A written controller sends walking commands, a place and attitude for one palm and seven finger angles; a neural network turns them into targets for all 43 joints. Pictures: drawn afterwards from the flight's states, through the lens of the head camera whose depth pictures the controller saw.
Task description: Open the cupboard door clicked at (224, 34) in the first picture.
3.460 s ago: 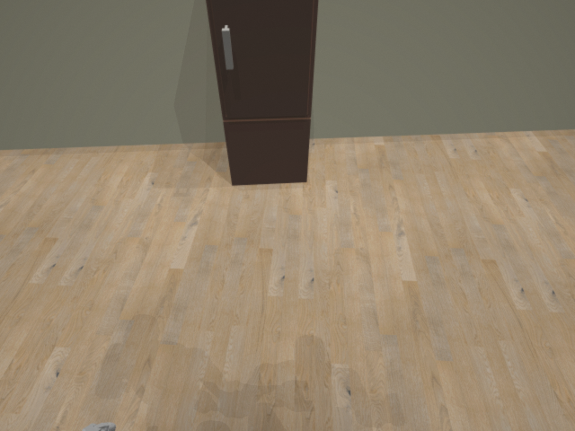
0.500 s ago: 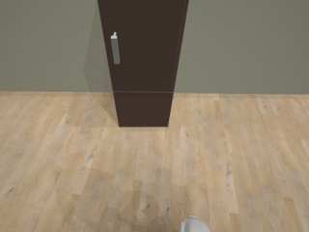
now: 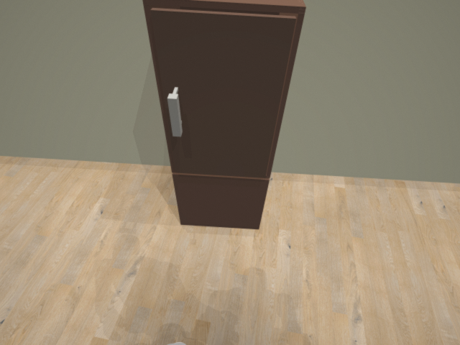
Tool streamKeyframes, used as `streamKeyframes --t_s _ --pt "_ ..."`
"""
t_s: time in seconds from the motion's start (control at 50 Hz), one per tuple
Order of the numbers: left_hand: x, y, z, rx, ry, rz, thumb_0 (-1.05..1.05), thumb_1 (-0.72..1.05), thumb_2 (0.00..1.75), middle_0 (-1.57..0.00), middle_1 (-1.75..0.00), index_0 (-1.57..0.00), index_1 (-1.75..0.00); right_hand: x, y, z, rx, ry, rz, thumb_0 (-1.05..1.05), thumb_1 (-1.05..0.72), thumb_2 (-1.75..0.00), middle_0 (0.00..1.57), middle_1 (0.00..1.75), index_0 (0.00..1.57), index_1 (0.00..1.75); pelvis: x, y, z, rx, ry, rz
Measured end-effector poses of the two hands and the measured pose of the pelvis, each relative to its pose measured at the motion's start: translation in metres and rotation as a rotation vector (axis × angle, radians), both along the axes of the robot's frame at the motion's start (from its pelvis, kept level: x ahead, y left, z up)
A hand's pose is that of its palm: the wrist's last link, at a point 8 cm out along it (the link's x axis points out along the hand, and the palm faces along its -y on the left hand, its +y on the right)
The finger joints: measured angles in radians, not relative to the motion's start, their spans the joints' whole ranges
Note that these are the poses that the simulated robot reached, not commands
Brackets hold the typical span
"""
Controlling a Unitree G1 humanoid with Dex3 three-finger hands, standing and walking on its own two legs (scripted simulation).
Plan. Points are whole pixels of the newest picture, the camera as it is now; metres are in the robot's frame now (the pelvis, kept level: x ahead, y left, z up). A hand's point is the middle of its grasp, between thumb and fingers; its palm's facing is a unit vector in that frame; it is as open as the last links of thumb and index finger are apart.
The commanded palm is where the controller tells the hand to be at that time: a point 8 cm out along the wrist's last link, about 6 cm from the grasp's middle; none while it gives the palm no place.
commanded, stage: take the last steps up to it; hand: left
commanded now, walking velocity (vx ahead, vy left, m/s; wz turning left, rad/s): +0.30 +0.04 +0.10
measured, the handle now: (176, 111) +0.77 +0.22 -0.04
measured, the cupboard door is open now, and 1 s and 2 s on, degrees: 0 0 0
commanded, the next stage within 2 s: come to a stop and stand still in 0.38 s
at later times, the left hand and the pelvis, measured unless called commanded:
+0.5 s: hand (135, 303) +0.24 +0.22 -0.17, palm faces +0.04 -0.98 -0.20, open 7.3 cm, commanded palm none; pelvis +0.17 +0.04 -0.01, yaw +1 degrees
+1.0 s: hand (116, 305) +0.23 +0.27 -0.18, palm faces +0.12 -0.96 -0.24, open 7.3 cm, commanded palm none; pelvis +0.18 +0.06 -0.01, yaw +3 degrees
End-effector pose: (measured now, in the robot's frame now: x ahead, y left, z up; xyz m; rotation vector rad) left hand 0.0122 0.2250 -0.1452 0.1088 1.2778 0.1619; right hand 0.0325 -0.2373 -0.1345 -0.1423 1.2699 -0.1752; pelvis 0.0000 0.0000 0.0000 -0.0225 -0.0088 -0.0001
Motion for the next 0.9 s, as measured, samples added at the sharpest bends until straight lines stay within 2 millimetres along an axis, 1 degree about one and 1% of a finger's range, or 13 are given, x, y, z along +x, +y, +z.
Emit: streamKeyframes --t_s 0.08,0.12,0.16,0.2,0.3,0.42,0.54,0.6,0.64,0.68,0.72,0.82,0.9 --pt "-0.012 0.014 -0.016 -0.039 0.095 0.064 0.0 0.92 0.9 -0.2 -0.3 -0.2 -0.3 0.055 0.016 0.004 -0.034 -0.047 0.064 0.0 -0.92 -0.9 0.2 0.3 0.19 0.3 0.031 0.02 -0.007 -0.017 0.0 0.019" --pt "-0.015 0.023 -0.024 -0.053 0.154 0.079 0.0 0.91 0.9 -0.2 -0.3 -0.2 -0.3 0.076 0.027 0.003 -0.049 -0.072 0.079 0.0 -0.92 -0.9 0.2 0.3 0.19 0.3 0.045 0.031 -0.013 -0.011 0.0 0.024" --pt "-0.009 0.031 -0.023 -0.055 0.202 0.07 0.0 0.91 0.9 -0.2 -0.29 -0.2 -0.3 0.087 0.038 0.004 -0.052 -0.08 0.076 0.0 -0.91 -0.9 0.2 0.3 0.2 0.3 0.058 0.038 -0.012 -0.004 0.0 0.02" --pt "0.006 0.039 -0.018 -0.052 0.211 0.06 0.0 0.91 0.9 -0.2 -0.29 -0.2 -0.3 0.09 0.048 0.006 -0.048 -0.06 0.06 0.0 -0.91 -0.9 0.2 0.3 0.2 0.3 0.07 0.043 -0.007 0.001 0.003 0.021" --pt "0.07 0.053 -0.006 -0.029 0.137 0.042 0.0 0.91 0.9 -0.2 -0.29 -0.2 -0.3 0.081 0.063 0.006 -0.03 0.052 0.027 0.0 -0.93 -0.9 0.2 0.3 0.2 0.3 0.103 0.052 0.003 0.015 0.006 0.025" --pt "0.157 0.055 0.001 0.006 0.031 0.013 0.0 0.92 0.9 -0.2 -0.29 -0.2 -0.3 0.069 0.079 -0.004 0.036 0.189 -0.019 0.0 -0.91 -0.9 0.2 0.3 0.2 0.3 0.144 0.049 0.002 0.031 -0.004 0.031" --pt "0.245 0.038 0.002 0.043 -0.06 -0.05 0.0 0.92 0.9 -0.2 -0.29 -0.2 -0.3 0.075 0.079 -0.025 0.1 0.284 -0.073 0.0 -0.9 -0.9 0.2 0.3 0.2 0.3 0.189 0.033 -0.012 0.05 -0.02 0.024" --pt "0.274 0.025 0.0 0.059 -0.111 -0.054 0.0 0.91 0.9 -0.2 -0.29 -0.2 -0.3 0.092 0.071 -0.037 0.116 0.312 -0.078 0.0 -0.9 -0.9 0.2 0.3 0.2 0.3 0.207 0.024 -0.02 0.04 -0.026 0.039" --pt "0.282 0.018 0.003 0.058 -0.126 -0.049 0.0 0.91 0.9 -0.2 -0.29 -0.2 -0.3 0.11 0.064 -0.038 0.109 0.302 -0.074 0.0 -0.9 -0.9 0.2 0.3 0.2 0.3 0.211 0.021 -0.017 0.039 -0.027 0.052" --pt "0.283 0.014 0.007 0.058 -0.123 -0.035 0.0 0.91 0.9 -0.2 -0.29 -0.2 -0.3 0.133 0.055 -0.037 0.094 0.271 -0.058 0.0 -0.9 -0.9 0.2 0.3 0.2 0.3 0.212 0.02 -0.014 0.044 -0.026 0.058" --pt "0.281 0.016 0.01 0.067 -0.124 -0.007 -0.01 0.92 0.9 -0.2 -0.3 -0.2 -0.3 0.158 0.048 -0.035 0.078 0.227 -0.035 0.0 -0.9 -0.9 0.2 0.3 0.2 0.3 0.211 0.021 -0.011 0.047 -0.019 0.062" --pt "0.266 0.034 0.015 0.087 -0.101 0.01 -0.01 0.92 0.9 -0.21 -0.3 -0.21 -0.3 0.213 0.035 -0.026 0.033 0.086 0.023 0.0 -0.91 -0.9 0.2 0.3 0.2 0.3 0.2 0.028 -0.007 0.052 -0.007 0.058" --pt "0.244 0.057 0.012 0.093 -0.078 0.025 -0.01 0.91 0.9 -0.21 -0.3 -0.21 -0.3 0.238 0.037 -0.014 -0.008 -0.014 0.064 0.0 -0.91 -0.9 0.2 0.3 0.2 0.3 0.19 0.04 -0.007 0.047 -0.008 0.052"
